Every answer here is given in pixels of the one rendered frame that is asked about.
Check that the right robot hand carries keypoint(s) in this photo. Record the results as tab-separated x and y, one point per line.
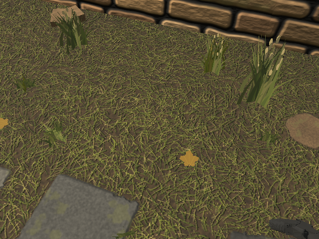
296	228

